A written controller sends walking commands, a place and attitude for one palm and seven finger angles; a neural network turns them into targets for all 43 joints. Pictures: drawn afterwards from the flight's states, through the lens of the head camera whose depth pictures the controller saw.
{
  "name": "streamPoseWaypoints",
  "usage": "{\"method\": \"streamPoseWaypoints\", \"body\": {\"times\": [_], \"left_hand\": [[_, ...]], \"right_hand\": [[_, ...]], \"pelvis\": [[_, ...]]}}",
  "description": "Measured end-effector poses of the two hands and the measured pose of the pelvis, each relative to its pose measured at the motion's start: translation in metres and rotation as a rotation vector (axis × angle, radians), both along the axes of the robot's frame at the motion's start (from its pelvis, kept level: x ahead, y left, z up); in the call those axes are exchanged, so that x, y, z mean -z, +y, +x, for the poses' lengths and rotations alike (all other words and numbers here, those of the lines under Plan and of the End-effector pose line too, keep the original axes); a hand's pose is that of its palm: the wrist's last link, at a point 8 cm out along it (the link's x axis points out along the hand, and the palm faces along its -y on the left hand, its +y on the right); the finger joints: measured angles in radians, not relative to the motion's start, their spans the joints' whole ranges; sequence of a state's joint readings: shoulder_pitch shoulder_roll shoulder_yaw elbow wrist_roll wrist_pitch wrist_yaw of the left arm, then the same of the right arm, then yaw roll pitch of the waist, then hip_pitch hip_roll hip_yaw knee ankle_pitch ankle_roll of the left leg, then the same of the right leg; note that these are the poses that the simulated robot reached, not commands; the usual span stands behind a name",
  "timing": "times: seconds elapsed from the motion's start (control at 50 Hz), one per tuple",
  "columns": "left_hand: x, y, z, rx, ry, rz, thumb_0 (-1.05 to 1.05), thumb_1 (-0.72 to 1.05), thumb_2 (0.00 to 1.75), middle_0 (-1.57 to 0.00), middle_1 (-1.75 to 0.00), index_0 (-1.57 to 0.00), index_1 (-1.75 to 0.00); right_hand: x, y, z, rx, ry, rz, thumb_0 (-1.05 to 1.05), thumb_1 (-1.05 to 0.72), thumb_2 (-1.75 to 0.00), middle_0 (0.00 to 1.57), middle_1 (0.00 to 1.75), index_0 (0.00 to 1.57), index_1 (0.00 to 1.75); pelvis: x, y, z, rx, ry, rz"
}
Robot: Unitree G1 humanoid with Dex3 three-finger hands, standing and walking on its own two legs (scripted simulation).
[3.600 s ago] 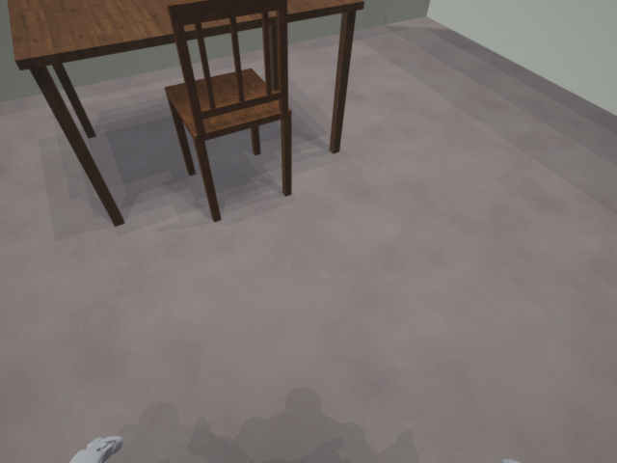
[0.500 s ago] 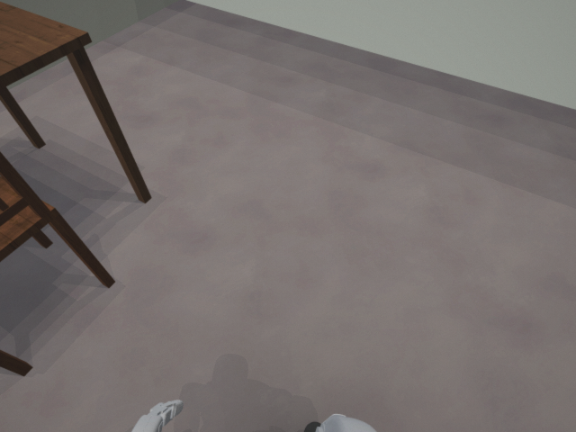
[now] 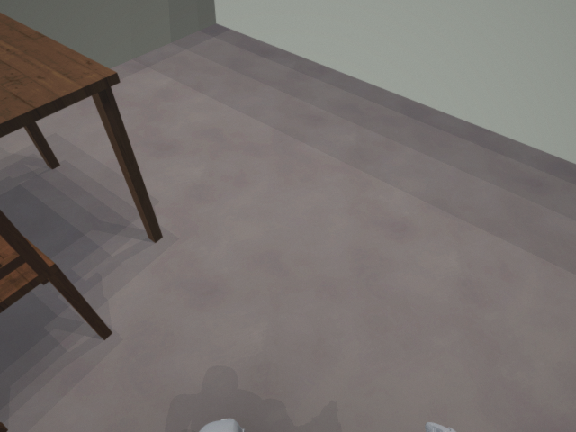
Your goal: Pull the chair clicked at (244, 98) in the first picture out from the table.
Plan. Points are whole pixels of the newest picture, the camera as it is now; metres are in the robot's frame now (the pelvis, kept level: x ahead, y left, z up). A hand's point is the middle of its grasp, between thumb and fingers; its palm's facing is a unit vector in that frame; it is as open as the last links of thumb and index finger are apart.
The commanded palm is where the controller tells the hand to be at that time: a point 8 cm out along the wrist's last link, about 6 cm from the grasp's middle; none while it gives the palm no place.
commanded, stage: walk to a spot facing it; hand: left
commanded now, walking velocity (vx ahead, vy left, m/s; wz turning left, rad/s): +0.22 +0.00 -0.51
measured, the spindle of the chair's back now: out of the picture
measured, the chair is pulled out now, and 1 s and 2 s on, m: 0.00 0.00 0.00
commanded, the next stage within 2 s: turn to face it in 0.06 s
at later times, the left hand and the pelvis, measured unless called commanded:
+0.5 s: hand (207, 364) +0.24 +0.16 -0.15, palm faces +0.00 -0.98 -0.21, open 7.4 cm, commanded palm none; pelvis +0.12 -0.01 +0.01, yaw +1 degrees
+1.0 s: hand out of the picture +0.12 +0.26 -0.17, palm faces +0.36 -0.91 -0.23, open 7.4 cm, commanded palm none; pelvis +0.12 +0.03 +0.01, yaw +18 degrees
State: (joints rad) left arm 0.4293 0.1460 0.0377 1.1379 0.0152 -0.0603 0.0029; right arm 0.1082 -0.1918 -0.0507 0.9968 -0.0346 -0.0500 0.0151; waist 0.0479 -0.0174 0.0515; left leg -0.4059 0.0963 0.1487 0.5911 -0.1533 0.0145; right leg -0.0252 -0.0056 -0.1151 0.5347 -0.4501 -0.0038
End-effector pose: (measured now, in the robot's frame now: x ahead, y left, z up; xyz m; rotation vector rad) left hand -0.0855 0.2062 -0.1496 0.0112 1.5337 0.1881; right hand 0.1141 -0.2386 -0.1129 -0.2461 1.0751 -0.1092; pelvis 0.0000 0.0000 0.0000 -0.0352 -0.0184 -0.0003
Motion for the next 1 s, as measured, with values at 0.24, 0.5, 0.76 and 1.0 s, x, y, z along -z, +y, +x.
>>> {"method": "streamPoseWaypoints", "body": {"times": [0.24,0.5,0.76,1.0], "left_hand": [[-0.016,0.041,0.172,0.146,-0.146,0.031,0.0,0.91,0.89,-0.2,-0.3,-0.2,-0.29],[-0.034,-0.001,0.315,0.184,-0.397,0.107,0.0,0.91,0.89,-0.2,-0.3,-0.2,-0.29],[-0.028,0.035,0.262,-0.039,-0.358,0.151,-0.01,0.92,0.89,-0.2,-0.3,-0.2,-0.29],[-0.016,0.093,0.184,-0.21,-0.229,0.167,0.01,0.91,0.89,-0.2,-0.3,-0.2,-0.29]], "right_hand": [[-0.009,0.021,-0.014,0.212,0.092,-0.001,-0.03,-0.97,-0.89,0.2,0.3,0.21,0.3],[0.031,0.022,-0.053,0.24,0.447,0.142,0.0,-0.92,-0.89,0.2,0.3,0.2,0.3],[0.012,-0.002,0.101,-0.02,0.21,0.02,0.0,-0.92,-0.89,0.19,0.3,0.2,0.3],[-0.021,0.037,0.177,-0.234,0.048,-0.096,0.0,-0.91,-0.89,0.19,0.3,0.2,0.3]], "pelvis": [[-0.02,0.023,0.072,0.103,-0.014,0.021],[-0.008,-0.014,0.124,-0.017,0.012,0.042],[-0.01,-0.003,0.13,-0.191,0.008,0.034],[-0.011,0.027,0.122,-0.318,0.024,-0.003]]}}
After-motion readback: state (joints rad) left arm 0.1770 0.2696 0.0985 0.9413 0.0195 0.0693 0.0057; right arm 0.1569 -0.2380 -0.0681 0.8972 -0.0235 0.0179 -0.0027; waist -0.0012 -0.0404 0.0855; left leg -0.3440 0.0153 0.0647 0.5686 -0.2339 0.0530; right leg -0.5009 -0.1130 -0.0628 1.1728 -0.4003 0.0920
